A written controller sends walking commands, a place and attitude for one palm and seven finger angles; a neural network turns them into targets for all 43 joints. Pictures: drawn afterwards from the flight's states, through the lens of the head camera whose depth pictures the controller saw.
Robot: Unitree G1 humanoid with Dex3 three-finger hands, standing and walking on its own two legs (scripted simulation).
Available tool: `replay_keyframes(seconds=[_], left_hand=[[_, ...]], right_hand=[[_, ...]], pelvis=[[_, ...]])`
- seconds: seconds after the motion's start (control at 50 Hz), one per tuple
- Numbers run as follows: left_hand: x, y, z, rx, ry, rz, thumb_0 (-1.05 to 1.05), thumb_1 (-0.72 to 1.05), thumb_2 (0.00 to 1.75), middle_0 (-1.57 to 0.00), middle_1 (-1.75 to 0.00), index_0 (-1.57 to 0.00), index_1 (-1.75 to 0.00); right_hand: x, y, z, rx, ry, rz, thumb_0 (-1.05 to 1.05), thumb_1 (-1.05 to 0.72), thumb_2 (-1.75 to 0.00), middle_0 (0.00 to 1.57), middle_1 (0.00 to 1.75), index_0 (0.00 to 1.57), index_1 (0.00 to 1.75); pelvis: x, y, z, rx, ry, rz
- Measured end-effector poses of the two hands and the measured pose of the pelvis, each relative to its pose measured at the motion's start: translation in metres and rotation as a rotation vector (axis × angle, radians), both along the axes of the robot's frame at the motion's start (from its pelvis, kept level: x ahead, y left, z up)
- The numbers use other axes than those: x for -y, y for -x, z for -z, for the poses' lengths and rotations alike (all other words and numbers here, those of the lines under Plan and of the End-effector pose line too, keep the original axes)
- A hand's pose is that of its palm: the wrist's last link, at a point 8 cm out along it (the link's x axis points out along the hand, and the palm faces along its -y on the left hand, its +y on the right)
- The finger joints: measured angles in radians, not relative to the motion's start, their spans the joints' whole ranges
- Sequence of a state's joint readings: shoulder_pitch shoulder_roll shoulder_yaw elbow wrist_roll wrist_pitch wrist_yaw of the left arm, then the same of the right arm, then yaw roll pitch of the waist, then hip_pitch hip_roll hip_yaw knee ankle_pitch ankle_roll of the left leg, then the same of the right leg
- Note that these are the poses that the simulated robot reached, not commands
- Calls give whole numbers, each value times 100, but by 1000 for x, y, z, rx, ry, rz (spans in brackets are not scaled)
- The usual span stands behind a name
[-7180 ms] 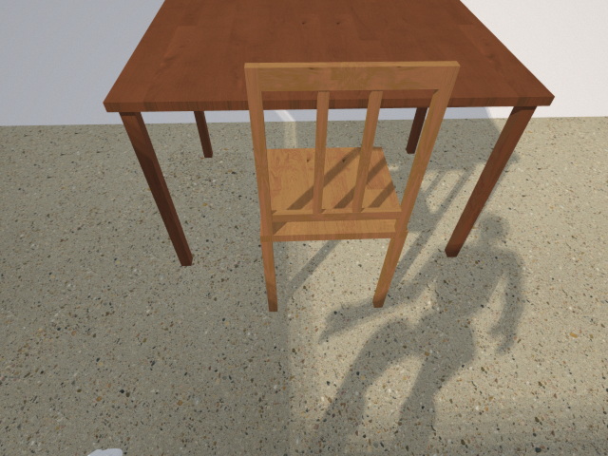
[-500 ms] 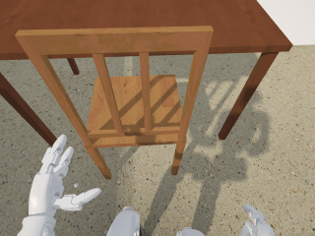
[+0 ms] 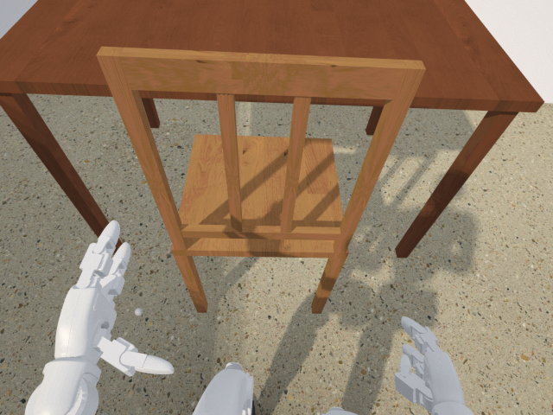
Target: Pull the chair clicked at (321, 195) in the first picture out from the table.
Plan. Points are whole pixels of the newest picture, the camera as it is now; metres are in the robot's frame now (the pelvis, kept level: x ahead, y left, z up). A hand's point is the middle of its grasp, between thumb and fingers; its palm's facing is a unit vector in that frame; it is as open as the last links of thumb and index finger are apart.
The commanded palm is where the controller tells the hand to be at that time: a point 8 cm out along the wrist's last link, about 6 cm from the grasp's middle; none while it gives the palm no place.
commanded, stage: raise the hand toward the chair's back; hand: left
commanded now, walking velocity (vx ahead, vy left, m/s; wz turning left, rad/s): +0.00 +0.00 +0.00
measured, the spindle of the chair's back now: (232, 175) +0.50 +0.12 +0.01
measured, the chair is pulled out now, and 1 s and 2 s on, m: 0.00 0.00 0.00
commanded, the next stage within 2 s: aim the fingers beside a spindle in 0.66 s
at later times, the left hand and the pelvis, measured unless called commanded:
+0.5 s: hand (139, 308) +0.24 +0.20 +0.05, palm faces +0.07 -1.00 -0.06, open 16.9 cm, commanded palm +0.21 +0.25 +0.05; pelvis -0.01 +0.00 +0.00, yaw +0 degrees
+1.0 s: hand (166, 297) +0.26 +0.17 +0.04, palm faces +0.06 -1.00 -0.04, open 16.9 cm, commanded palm +0.24 +0.23 +0.04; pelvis +0.01 -0.02 +0.00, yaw +0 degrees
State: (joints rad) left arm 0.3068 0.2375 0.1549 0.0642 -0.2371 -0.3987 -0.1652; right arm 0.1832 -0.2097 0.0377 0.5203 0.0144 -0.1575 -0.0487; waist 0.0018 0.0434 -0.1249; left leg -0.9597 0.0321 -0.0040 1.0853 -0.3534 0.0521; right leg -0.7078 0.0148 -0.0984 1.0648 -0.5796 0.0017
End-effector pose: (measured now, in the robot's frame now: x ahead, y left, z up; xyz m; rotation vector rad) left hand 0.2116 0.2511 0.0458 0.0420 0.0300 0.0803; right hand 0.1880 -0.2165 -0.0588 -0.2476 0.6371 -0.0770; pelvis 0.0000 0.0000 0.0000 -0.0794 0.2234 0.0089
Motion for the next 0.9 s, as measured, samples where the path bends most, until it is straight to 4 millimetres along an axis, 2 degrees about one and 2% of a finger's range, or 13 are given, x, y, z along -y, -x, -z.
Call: replay_keyframes(seconds=[0.24,0.38,0.66,0.9], left_hand=[[-10,-4,-7,7,-17,12,-1,-49,30,-6,-8,-6,-8],[-6,-4,-6,0,-15,14,-1,-50,30,-6,-8,-6,-8],[6,-5,-7,3,-18,4,-1,-50,30,-7,-8,-6,-8],[19,-16,-3,-4,-7,16,-1,-50,30,-6,-8,-6,-8]], right_hand=[[19,37,4,-68,35,59,1,-90,-90,21,30,21,30],[30,48,4,-73,43,84,1,-90,-90,20,30,21,30],[33,33,7,-47,16,66,1,-90,-90,20,30,21,30],[38,19,10,-41,8,56,1,-90,-90,20,30,21,30]], pelvis=[[-2,6,-4,17,2,1],[1,6,-5,17,-3,5],[11,2,-4,11,-11,4],[19,-5,-2,-4,-19,4]])
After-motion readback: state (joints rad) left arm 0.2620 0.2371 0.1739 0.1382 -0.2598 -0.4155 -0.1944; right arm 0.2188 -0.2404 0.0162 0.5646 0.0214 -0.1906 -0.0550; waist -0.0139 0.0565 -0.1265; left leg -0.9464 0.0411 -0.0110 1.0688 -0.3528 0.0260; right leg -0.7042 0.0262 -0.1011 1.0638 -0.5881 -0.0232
